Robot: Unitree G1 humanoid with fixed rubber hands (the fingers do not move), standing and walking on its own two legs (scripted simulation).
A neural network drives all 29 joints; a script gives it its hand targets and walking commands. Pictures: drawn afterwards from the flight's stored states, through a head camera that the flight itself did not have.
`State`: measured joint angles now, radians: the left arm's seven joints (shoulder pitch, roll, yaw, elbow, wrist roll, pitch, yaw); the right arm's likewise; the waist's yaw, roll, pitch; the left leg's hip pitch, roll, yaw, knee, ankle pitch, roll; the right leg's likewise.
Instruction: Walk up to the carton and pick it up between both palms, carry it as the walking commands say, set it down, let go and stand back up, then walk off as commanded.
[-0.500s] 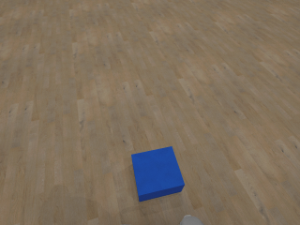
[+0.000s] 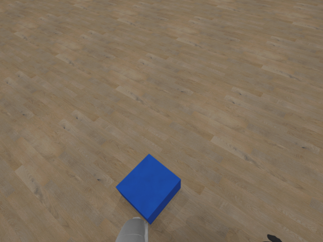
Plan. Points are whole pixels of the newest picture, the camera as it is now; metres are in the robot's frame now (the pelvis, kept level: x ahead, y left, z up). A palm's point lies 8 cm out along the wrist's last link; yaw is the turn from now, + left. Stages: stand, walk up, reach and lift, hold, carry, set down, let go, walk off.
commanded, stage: walk off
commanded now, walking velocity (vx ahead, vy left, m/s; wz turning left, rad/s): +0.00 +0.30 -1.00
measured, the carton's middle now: (149, 187) +0.47 +0.16 -0.69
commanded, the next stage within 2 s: stand in 1.96 s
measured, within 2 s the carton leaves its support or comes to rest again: neither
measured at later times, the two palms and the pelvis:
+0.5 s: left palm (61, 188) +0.27 +0.36 -0.12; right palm out of the picture -0.02 -0.07 -0.16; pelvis +0.03 +0.18 -0.02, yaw -29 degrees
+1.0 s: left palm (50, 138) +0.46 +0.47 -0.12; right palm out of the picture +0.05 +0.08 -0.10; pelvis +0.17 +0.33 +0.00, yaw -57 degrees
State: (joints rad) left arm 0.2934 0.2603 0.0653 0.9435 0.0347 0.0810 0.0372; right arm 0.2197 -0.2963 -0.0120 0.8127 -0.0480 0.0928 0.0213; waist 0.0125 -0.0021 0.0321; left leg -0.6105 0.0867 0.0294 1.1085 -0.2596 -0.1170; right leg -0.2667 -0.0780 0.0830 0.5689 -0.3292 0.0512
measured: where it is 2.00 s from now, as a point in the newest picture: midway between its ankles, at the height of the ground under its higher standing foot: (116, 186)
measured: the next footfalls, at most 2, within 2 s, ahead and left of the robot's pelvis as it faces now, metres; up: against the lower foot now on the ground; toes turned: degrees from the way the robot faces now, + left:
left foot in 0.16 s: +0.09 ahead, +0.25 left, +0.00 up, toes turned -6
right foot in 0.50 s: +0.03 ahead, +0.11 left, +0.00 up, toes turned -38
